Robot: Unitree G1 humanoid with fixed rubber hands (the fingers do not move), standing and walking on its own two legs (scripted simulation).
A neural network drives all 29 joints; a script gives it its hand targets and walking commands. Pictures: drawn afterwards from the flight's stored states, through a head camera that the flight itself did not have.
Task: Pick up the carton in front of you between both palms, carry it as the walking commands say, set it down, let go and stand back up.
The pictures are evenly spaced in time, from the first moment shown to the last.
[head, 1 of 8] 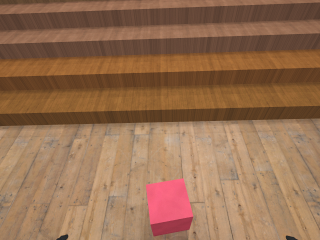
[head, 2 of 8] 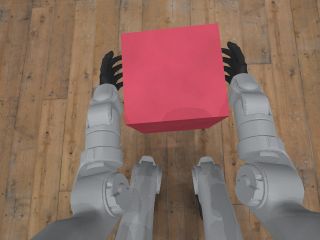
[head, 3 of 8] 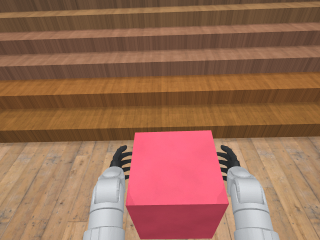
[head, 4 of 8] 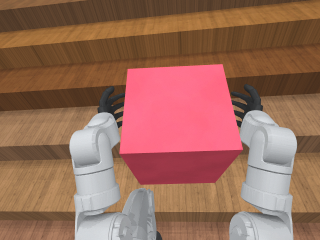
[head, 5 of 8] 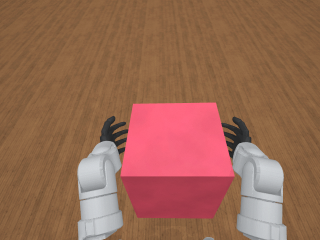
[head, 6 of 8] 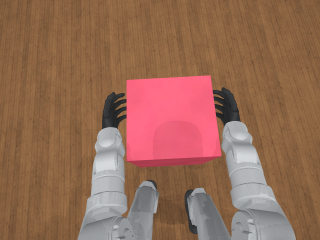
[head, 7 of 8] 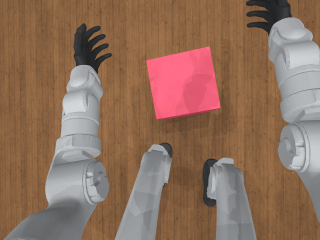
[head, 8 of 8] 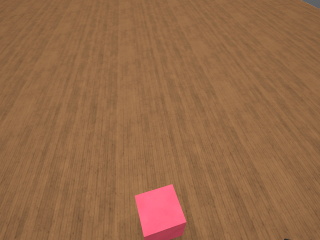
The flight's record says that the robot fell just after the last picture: no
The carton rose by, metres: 2.11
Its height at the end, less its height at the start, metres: +1.37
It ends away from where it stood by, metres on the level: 4.63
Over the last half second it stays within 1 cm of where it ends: yes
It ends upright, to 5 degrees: yes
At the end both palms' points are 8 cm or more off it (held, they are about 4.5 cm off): yes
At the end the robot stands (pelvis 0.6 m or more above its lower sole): yes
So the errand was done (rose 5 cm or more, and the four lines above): yes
